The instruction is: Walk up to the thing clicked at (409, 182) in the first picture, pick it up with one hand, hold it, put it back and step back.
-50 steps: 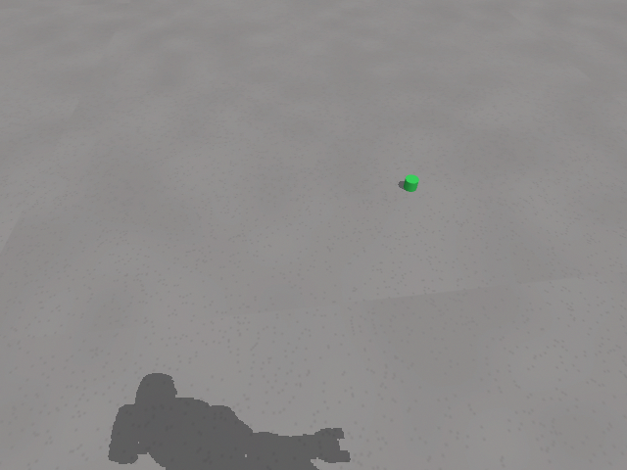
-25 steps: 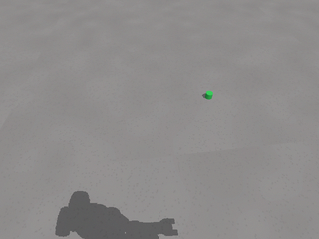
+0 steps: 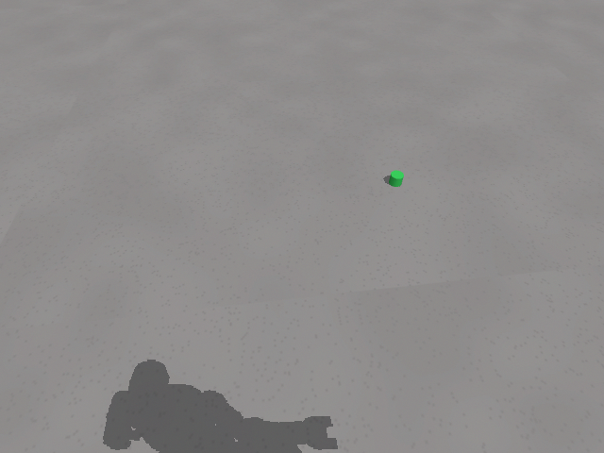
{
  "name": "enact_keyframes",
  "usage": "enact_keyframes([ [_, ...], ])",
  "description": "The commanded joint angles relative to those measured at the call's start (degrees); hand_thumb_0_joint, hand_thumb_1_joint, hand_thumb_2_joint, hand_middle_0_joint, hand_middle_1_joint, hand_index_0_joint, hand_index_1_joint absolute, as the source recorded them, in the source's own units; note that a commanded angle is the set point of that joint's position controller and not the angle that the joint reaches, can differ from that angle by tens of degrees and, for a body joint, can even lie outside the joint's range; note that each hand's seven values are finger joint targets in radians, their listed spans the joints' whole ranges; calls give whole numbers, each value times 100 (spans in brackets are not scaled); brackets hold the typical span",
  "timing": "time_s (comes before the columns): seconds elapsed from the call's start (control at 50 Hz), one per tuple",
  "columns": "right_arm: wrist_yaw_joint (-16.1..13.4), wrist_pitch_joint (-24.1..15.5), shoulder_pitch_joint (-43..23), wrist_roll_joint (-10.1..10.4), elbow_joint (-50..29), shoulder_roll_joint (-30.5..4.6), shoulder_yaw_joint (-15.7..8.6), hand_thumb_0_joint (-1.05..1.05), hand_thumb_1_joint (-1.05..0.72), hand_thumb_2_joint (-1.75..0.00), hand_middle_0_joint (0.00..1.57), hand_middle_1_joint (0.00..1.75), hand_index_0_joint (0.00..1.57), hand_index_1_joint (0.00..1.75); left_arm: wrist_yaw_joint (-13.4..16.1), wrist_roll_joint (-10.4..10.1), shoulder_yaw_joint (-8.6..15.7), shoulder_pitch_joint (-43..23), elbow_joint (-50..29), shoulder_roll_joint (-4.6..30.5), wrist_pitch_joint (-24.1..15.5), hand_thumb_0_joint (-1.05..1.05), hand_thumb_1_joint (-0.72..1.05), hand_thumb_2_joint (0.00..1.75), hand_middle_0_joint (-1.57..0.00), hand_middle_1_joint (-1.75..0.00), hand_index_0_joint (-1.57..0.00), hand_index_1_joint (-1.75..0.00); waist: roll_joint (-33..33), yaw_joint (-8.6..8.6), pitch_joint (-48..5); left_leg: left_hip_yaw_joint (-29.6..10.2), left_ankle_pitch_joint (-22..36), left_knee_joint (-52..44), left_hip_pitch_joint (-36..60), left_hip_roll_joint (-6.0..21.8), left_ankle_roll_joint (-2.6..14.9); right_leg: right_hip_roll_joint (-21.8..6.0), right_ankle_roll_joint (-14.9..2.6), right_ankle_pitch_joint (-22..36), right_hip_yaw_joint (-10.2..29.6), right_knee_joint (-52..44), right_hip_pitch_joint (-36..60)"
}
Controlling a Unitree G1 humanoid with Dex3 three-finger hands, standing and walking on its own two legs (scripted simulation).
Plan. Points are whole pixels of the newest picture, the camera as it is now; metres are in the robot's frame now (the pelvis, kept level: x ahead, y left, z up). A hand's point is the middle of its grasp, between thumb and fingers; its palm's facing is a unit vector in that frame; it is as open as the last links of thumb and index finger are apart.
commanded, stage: stand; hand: left
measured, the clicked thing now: (396, 178) +1.41 -0.47 -0.76
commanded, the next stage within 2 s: walk up in 0.12 s
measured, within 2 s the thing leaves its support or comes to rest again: neither
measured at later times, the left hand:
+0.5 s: hand (147, 401) +0.21 +0.26 -0.14, palm faces -0.21 -0.82 -0.53, open 7.4 cm
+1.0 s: hand (239, 204) +0.65 +0.16 -0.14, palm faces -0.62 -0.61 -0.48, open 7.4 cm
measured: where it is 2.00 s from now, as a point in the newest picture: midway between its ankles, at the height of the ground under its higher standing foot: (325, 276)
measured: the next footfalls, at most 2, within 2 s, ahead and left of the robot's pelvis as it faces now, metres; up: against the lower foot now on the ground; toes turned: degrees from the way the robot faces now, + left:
right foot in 0.42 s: +0.11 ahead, -0.20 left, +0.00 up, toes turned -23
left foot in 0.82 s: +0.47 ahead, +0.05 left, +0.00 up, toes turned -32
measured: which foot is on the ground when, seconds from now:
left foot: down 0.00-0.40, up 0.42-0.80, down 0.82-1.00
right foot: down 0.00-0.18, up 0.20-0.40, down 0.42-0.82, up 0.84-1.00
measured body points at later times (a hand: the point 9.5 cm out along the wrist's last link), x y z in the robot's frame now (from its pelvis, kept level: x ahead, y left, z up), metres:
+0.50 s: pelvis +0.08 -0.04 -0.05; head +0.06 -0.09 +0.40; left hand +0.22 +0.30 -0.10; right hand +0.11 -0.41 -0.16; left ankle +0.05 +0.10 -0.71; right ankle +0.07 -0.18 -0.75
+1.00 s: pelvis +0.35 +0.00 -0.02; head +0.38 -0.02 +0.43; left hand +0.68 +0.19 -0.11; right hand +0.16 -0.28 -0.11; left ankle +0.44 +0.07 -0.75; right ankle +0.29 -0.11 -0.68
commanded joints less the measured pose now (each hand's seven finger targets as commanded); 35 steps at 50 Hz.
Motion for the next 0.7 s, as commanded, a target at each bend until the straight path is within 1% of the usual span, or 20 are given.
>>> enact_keyframes([
  [0.0,-77,-132,-299,16,-338,-1223,-222,0,-90,-90,20,30,20,30,88,3,227,-212,-366,1200,-96,0,90,90,-20,-30,-20,-30,75,33,-387,-549,467,-346,-3,687,152,-693,-181,426,508,-298,27],
  [0.08,-69,-137,-250,22,-326,-1211,-209,0,-90,-90,20,30,20,30,87,-2,218,-159,-359,1195,-112,0,90,90,-20,-30,-20,-30,32,41,-464,-538,628,-290,63,700,181,-715,-178,619,509,-295,109],
  [0.1,164,-310,-379,-199,-1072,-2119,-811,0,-90,-90,20,30,20,30,-136,72,683,416,-882,2024,-92,0,90,90,-20,-30,-20,-30,442,-40,-618,-51,-2248,814,824,597,425,-744,-608,-1849,1535,10,-1222],
  [0.12,229,-312,-187,-238,-1021,-2021,-824,0,-90,-90,20,30,20,30,-219,67,645,78,-995,1907,-88,0,90,90,-20,-30,-20,-30,388,-289,-228,-295,-2936,817,1144,649,611,-780,-559,-2572,1661,-41,-2575],
  [0.14,272,-304,316,-190,-1038,-1930,-866,0,-90,-90,20,30,20,30,-270,76,679,-706,-1247,1673,-83,0,90,90,-20,-30,-20,-30,392,-737,1,-563,-3263,385,1568,904,770,-528,-342,-2523,1257,325,-3524],
  [0.16,280,-285,733,-174,-1036,-2018,-942,0,-90,-90,20,30,20,30,-291,46,642,-1255,-1550,1396,-103,0,90,90,-20,-30,-20,-30,1086,-1075,41,-1373,-3364,-521,2170,1715,1082,-148,-215,-1961,429,1597,-4487],
  [0.18,266,-302,659,-198,-1131,-2112,-1023,0,-90,-90,20,30,20,30,-266,79,625,-1095,-1578,1297,-136,0,90,90,-20,-30,-20,-30,1412,-950,-156,-1981,-2903,-1107,2003,2597,1387,-198,-238,-1800,55,2979,-4478],
  [0.2,272,-325,243,-178,-1408,-2087,-1027,0,-90,-90,20,30,20,30,-264,104,657,-762,-1545,1555,-144,0,90,90,-20,-30,-20,-30,816,-638,-303,-1969,-2633,-1172,1540,2875,1461,-655,-229,-1842,195,3413,-3929],
  [0.22,282,-340,-25,-186,-1548,-1960,-969,0,-90,-90,20,30,20,30,-302,82,665,-384,-1428,1629,-125,0,90,90,-20,-30,-20,-30,360,-364,-368,-1522,-2491,-1223,1018,2690,1353,-812,-169,-1607,265,3529,-3403],
  [0.26,350,-375,-847,-224,-1827,-2050,-1011,0,-90,-90,20,30,20,30,-462,-14,753,405,-1301,1624,-17,0,90,90,-20,-30,-20,-30,957,190,-272,-611,-2711,-1141,219,2316,1098,-1024,-82,-1373,120,3320,-2417],
  [0.32,471,-345,-1232,-259,-2037,-1882,-981,0,-90,-90,20,30,20,30,-525,-10,805,866,-1196,1620,-44,0,90,90,-20,-30,-20,-30,874,351,-98,877,-2388,-265,-514,1532,798,-743,23,-699,-548,2452,-1125],
  [0.36,483,-243,-1208,-311,-2105,-1812,-952,0,-90,-90,20,30,20,30,-452,-15,923,1706,-982,1774,-129,0,90,90,-20,-30,-20,-30,-227,690,-318,1330,-2797,1366,-1556,1069,703,-428,-86,-492,-762,1900,378],
  [0.38,514,-193,-1333,-339,-2187,-1574,-867,0,-90,-90,20,30,20,30,-350,1,1037,2571,-729,2028,-175,0,90,90,-20,-30,-20,-30,-1274,1084,-367,1545,-2589,3282,-2402,583,543,-234,-318,-1066,-337,1571,1136],
  [0.4,577,-182,-1442,-283,-2418,-1179,-664,0,-90,-90,20,30,20,30,-201,29,1144,3102,-796,2359,-190,0,90,90,-20,-30,-20,-30,-2283,1370,-22,1144,-2847,4937,-3931,90,267,-949,-769,-2966,1622,534,1284],
  [0.42,671,-176,-1541,-161,-2695,-1181,-619,0,-90,-90,20,30,20,30,-125,15,1066,2565,-1155,2420,-203,0,90,90,-20,-30,-20,-30,-1850,972,234,68,-2632,5460,-4525,-86,39,-1936,-1224,-4740,4623,-1104,661],
  [0.44,689,-223,-1743,-156,-2721,-1573,-688,0,-90,-90,20,30,20,30,-57,-20,1035,1828,-1419,2643,-251,0,90,90,-20,-30,-20,-30,-986,621,356,-743,-2376,5344,-4416,263,-22,-2475,-1751,-5175,5800,-1730,177],
  [0.46,703,-242,-1518,-106,-2595,-1820,-733,0,-90,-90,20,30,20,30,12,-47,1014,1341,-1567,2573,-269,0,90,90,-20,-30,-20,-30,-636,318,384,-846,-2062,5296,-4373,499,-52,-2383,-1733,-4951,5278,-1550,239],
  [0.48,701,-255,-1177,-51,-2364,-1867,-728,0,-90,-90,20,30,20,30,69,-97,953,1006,-1598,2437,-325,0,90,90,-20,-30,-20,-30,-586,110,252,-790,-1675,4929,-4012,622,-71,-2120,-1499,-4136,4403,-1314,178],
  [0.54,750,-143,-415,-101,-2078,-1946,-768,0,-90,-90,20,30,20,30,166,-111,859,715,-1633,2297,-430,0,90,90,-20,-30,-20,-30,-980,-146,180,-548,-894,4160,-2811,628,-49,-1406,-975,-2633,2614,-919,-818],
  [0.68,935,-39,-588,-224,-2472,-1703,-782,0,-90,-90,20,30,20,30,209,-53,920,914,-1717,2398,-616,0,90,90,-20,-30,-20,-30,-403,-158,68,-123,-124,2509,-2003,524,-122,-843,-904,-1355,1489,-446,-1217],
])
